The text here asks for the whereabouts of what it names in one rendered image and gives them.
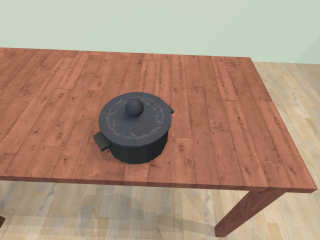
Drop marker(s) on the lid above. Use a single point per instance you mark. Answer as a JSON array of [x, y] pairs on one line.
[[123, 130]]

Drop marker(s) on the pot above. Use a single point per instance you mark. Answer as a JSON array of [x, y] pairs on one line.
[[132, 155]]

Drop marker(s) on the knob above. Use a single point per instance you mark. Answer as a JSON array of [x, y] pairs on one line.
[[134, 107]]

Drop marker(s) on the table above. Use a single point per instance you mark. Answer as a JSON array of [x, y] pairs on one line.
[[226, 132]]

